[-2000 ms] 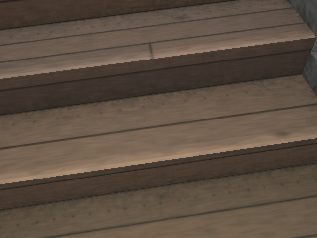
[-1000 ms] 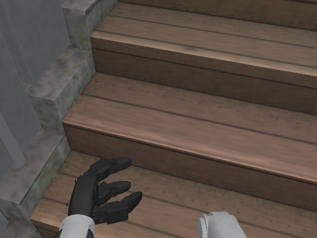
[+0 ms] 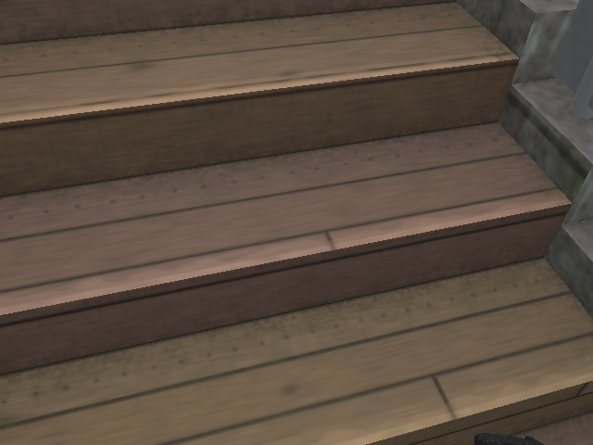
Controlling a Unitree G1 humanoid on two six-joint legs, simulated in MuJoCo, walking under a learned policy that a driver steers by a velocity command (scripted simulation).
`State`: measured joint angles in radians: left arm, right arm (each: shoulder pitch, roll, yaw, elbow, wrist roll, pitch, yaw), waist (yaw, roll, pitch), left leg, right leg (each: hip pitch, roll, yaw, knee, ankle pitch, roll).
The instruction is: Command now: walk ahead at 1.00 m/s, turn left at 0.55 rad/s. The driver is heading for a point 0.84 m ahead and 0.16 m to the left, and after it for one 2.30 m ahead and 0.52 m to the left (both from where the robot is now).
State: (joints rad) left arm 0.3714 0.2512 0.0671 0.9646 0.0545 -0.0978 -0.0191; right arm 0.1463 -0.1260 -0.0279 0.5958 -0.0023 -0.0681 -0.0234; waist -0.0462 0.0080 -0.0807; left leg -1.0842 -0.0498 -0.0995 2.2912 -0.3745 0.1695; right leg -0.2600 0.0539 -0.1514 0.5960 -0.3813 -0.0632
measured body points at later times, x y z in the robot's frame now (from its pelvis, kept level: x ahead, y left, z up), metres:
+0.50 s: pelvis +0.39 +0.09 +0.21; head +0.43 +0.11 +0.66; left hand +0.65 +0.30 +0.24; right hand +0.43 -0.16 +0.08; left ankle +0.23 +0.08 -0.52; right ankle +0.53 +0.04 -0.37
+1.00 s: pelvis +0.75 +0.24 +0.48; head +0.77 +0.25 +0.93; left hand +0.80 +0.52 +0.36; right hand +0.91 +0.04 +0.35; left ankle +0.75 +0.36 -0.23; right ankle +0.71 +0.09 +0.02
